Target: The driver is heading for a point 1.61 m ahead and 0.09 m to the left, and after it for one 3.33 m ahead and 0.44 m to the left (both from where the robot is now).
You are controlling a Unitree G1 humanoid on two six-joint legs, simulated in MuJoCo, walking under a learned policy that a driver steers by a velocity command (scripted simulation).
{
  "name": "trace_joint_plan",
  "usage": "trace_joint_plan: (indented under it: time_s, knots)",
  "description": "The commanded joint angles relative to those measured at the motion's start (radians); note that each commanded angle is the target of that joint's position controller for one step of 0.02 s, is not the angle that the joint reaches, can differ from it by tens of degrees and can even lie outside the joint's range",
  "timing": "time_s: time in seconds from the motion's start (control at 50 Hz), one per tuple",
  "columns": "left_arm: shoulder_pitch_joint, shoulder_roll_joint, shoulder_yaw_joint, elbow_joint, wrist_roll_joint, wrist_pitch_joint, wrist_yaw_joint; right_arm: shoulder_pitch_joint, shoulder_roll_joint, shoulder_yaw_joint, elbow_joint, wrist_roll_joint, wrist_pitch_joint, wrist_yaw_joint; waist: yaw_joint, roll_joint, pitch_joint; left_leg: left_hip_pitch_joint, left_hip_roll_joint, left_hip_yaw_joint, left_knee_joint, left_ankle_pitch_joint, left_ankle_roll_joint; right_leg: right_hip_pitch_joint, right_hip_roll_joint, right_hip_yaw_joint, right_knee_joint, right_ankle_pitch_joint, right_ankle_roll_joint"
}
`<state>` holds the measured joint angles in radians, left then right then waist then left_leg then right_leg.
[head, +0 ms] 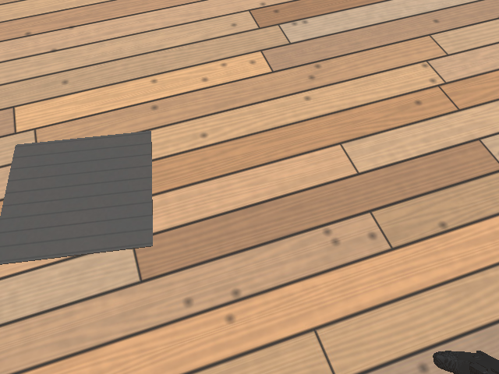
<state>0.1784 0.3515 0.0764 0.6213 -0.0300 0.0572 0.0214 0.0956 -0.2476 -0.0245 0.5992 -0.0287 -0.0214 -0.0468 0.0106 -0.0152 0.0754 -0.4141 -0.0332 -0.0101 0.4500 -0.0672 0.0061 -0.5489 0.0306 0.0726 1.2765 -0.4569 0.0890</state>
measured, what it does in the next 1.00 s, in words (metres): steps on the spot: right foot, then left foot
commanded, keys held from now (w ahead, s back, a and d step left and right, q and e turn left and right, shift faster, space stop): e+shift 0.30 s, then shift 0.02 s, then q+shift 0.68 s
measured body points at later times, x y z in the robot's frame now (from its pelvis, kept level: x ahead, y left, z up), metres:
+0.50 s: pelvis +0.04 -0.04 +0.01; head +0.06 -0.08 +0.46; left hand +0.29 +0.15 -0.06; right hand +0.08 -0.35 -0.11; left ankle +0.11 +0.09 -0.67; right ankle +0.02 -0.13 -0.73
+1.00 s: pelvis +0.07 +0.00 +0.02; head +0.13 +0.03 +0.46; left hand +0.26 +0.28 -0.08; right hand +0.22 -0.30 -0.06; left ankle +0.06 +0.08 -0.73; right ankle +0.11 -0.18 -0.65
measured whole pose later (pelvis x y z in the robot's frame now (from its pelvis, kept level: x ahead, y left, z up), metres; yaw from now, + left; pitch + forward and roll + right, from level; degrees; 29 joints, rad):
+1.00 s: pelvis +0.07 +0.00 +0.02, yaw +4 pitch +4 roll -3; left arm 0.05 0.31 0.10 0.67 0.00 0.00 0.04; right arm 0.23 -0.32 -0.09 0.63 0.03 0.04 -0.04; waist -0.01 -0.02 0.05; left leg -0.28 -0.07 -0.16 0.45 -0.23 0.06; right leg -0.58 0.05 0.11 0.99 -0.34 0.09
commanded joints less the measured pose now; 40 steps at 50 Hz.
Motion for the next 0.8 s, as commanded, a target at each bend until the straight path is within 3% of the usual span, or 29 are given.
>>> trace_joint_plan:
  time_s: [0.02,0.08,0.18,0.22,0.24,0.26,0.28,0.3,0.32,0.34,0.36,0.38,0.42,0.46,0.48,0.5,0.54,0.56,0.62,0.68,0.72,0.74,0.76,0.78,0.8]
  knots:
    - [0.057,0.022,0.006,-0.076,0.004,-0.006,0.004,0.009,-0.153,-0.058,-0.039,-0.005,-0.001,-0.004,0.003,0.126,-0.180,0.216,0.268,-0.174,-0.153,0.271,0.228,-0.056,-0.074,-0.039,-0.085,0.041,0.006]
    - [0.036,0.036,0.008,-0.080,0.006,-0.005,-0.004,-0.006,-0.176,-0.074,-0.019,0.006,0.000,0.000,0.003,0.134,-0.229,0.229,0.315,-0.113,-0.163,0.225,0.239,0.004,-0.121,-0.038,-0.207,0.117,-0.014]
    - [0.002,0.065,0.026,-0.086,0.006,0.013,-0.027,-0.029,-0.218,-0.100,0.011,0.026,0.003,0.015,0.000,0.180,-0.199,0.183,0.336,0.012,-0.157,0.027,0.185,0.161,-0.110,-0.109,-0.447,0.162,-0.068]
    - [0.021,0.062,0.037,-0.079,0.007,0.020,-0.035,-0.027,-0.216,-0.105,0.025,0.040,0.003,0.020,0.018,0.167,-0.197,0.188,0.341,0.056,-0.095,-0.047,0.138,0.238,-0.084,-0.144,-0.603,0.199,-0.104]
    - [0.054,0.069,0.049,-0.063,0.008,0.022,-0.031,-0.007,-0.192,-0.102,0.035,0.044,0.005,0.021,0.026,0.140,-0.195,0.153,0.317,0.091,-0.024,-0.117,0.094,0.311,-0.052,-0.152,-0.677,0.225,-0.131]
    - [0.124,0.108,0.069,-0.042,0.012,0.020,-0.022,0.040,-0.151,-0.094,0.057,0.041,0.012,0.025,0.041,0.037,-0.165,0.040,0.260,0.147,0.132,-0.230,0.026,0.418,-0.062,-0.064,-0.790,0.290,-0.181]
    - [0.162,0.259,0.103,-0.062,0.016,0.012,-0.002,0.068,-0.109,-0.084,0.022,0.006,0.021,0.029,0.001,-0.318,-0.114,-0.289,0.106,0.230,0.506,-0.559,-0.091,0.544,-0.332,0.374,-0.880,0.598,-0.326]
    - [0.123,0.271,0.096,-0.099,0.054,-0.019,-0.009,-0.069,-0.125,-0.084,-0.041,-0.005,0.010,0.020,0.056,-0.276,-0.178,-0.396,0.023,-0.008,0.677,-0.585,-0.086,0.474,-0.385,0.541,-0.946,0.553,-0.455]
    - [0.084,0.232,0.087,-0.098,0.065,-0.040,-0.014,-0.099,-0.160,-0.092,-0.043,0.019,0.005,0.012,0.048,-0.181,-0.165,-0.402,0.038,-0.055,0.723,-0.494,-0.055,0.450,-0.355,0.460,-0.977,0.443,-0.419]
    - [0.016,0.179,0.069,-0.100,0.050,-0.050,-0.009,-0.055,-0.173,-0.097,-0.012,0.030,0.008,0.005,0.006,-0.142,-0.154,-0.395,0.063,-0.057,0.711,-0.394,-0.040,0.431,-0.319,0.364,-0.959,0.428,-0.356]
    - [-0.032,0.110,0.046,-0.107,0.029,-0.050,-0.003,-0.010,-0.176,-0.100,0.024,0.023,0.016,-0.003,-0.012,-0.113,-0.177,-0.358,0.084,-0.050,0.708,-0.339,-0.048,0.424,-0.294,0.286,-0.926,0.473,-0.314]
    - [-0.061,0.071,0.027,-0.105,0.026,-0.050,0.003,0.024,-0.171,-0.099,0.044,0.013,0.023,-0.002,-0.025,-0.127,-0.199,-0.280,0.082,-0.028,0.730,-0.297,-0.063,0.381,-0.268,0.218,-0.904,0.574,-0.303]
    - [-0.058,0.013,-0.003,-0.081,0.045,-0.055,0.008,0.066,-0.140,-0.088,0.068,0.025,0.027,0.013,-0.038,-0.112,-0.237,-0.169,0.081,-0.006,0.735,-0.239,-0.080,0.355,-0.231,0.119,-0.893,0.657,-0.294]
    - [-0.055,-0.037,-0.024,-0.047,0.057,-0.064,0.007,0.072,-0.079,-0.059,0.082,0.037,0.031,0.028,-0.032,-0.099,-0.220,-0.091,0.108,-0.012,0.542,-0.189,-0.080,0.355,-0.205,0.041,-0.892,0.611,-0.271]
    - [-0.049,-0.029,-0.022,-0.037,0.063,-0.065,0.008,0.050,-0.065,-0.049,0.075,0.040,0.033,0.036,-0.013,-0.113,-0.200,-0.049,0.109,-0.009,0.461,-0.188,-0.077,0.344,-0.211,0.029,-0.897,0.579,-0.274]
    - [-0.041,0.001,-0.013,-0.029,0.068,-0.064,0.008,0.022,-0.076,-0.048,0.058,0.043,0.036,0.042,0.006,-0.130,-0.179,-0.026,0.106,-0.004,0.415,-0.210,-0.074,0.337,-0.233,0.038,-0.904,0.552,-0.289]
    - [-0.020,0.080,0.014,-0.015,0.064,-0.053,0.010,0.000,-0.142,-0.062,0.026,0.052,0.042,0.049,0.033,-0.146,-0.133,-0.056,0.087,0.024,0.407,-0.300,-0.067,0.358,-0.290,0.085,-0.908,0.529,-0.329]
    - [-0.012,0.094,0.021,-0.011,0.058,-0.047,0.012,0.001,-0.156,-0.066,0.015,0.056,0.044,0.050,0.040,-0.137,-0.117,-0.082,0.089,0.027,0.409,-0.336,-0.062,0.377,-0.319,0.109,-0.905,0.539,-0.342]
    - [-0.018,0.082,0.025,-0.004,0.043,-0.037,0.020,0.026,-0.133,-0.062,0.005,0.057,0.050,0.055,0.040,-0.110,-0.105,-0.117,0.099,0.037,0.402,-0.395,-0.050,0.436,-0.368,0.129,-0.875,0.644,-0.349]
    - [-0.052,0.081,0.034,-0.007,0.033,-0.033,0.028,0.066,-0.113,-0.063,0.003,0.062,0.052,0.067,0.017,-0.103,-0.129,-0.063,0.084,0.073,0.319,-0.376,-0.029,0.456,-0.366,0.077,-0.828,0.724,-0.322]
    - [-0.084,0.078,0.040,-0.008,0.018,-0.030,0.032,0.120,-0.106,-0.068,0.013,0.063,0.052,0.074,-0.023,-0.098,-0.150,0.044,0.050,0.114,0.145,-0.238,0.003,0.432,-0.335,0.001,-0.756,0.697,-0.266]
    - [-0.058,0.060,0.040,0.006,0.012,-0.032,0.031,0.153,-0.126,-0.078,0.019,0.056,0.050,0.068,-0.036,-0.056,-0.158,0.133,0.039,0.074,0.034,-0.093,0.037,0.381,-0.290,-0.060,-0.665,0.595,-0.203]
    - [-0.045,0.022,0.037,-0.011,0.036,-0.038,0.028,0.194,-0.240,-0.113,0.011,0.048,0.045,0.052,-0.022,0.173,-0.174,0.296,0.196,-0.203,-0.038,0.276,0.122,0.180,-0.176,-0.177,-0.404,0.325,-0.097]
    - [-0.166,-0.019,0.019,-0.083,0.070,-0.049,0.023,0.223,-0.334,-0.131,-0.006,0.025,0.031,0.052,-0.050,0.381,-0.174,0.434,0.394,-0.566,-0.061,0.606,0.328,-0.156,0.023,-0.135,-0.170,-0.198,-0.015]
    - [-0.209,0.009,0.024,-0.082,0.062,-0.061,0.019,0.252,-0.287,-0.120,-0.013,0.003,0.016,0.056,-0.104,0.225,-0.249,0.483,0.411,-0.552,-0.076,0.549,0.378,-0.206,0.014,0.009,-0.029,-0.241,-0.021]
